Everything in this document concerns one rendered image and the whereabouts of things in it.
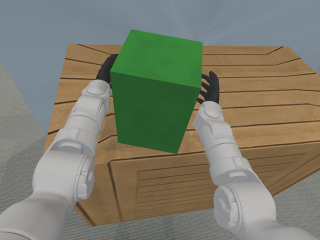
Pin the pedestal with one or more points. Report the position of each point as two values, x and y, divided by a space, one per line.
268 95

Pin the left robot upper arm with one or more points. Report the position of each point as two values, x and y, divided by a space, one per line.
62 179

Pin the left robot forearm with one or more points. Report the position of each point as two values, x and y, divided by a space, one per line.
84 122

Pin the left robot hand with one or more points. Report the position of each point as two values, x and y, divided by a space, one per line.
104 72

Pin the right robot forearm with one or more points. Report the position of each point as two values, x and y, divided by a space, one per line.
227 165

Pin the right robot upper arm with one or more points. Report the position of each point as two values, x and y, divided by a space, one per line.
247 210

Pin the carton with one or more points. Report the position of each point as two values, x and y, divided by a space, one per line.
156 80

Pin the right robot hand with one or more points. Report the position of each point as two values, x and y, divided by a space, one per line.
212 89

